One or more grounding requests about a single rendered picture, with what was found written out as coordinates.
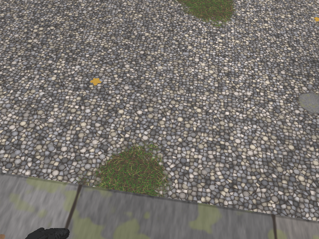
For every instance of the robot left hand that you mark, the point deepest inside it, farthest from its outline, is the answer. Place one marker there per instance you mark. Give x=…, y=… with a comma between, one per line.
x=52, y=233

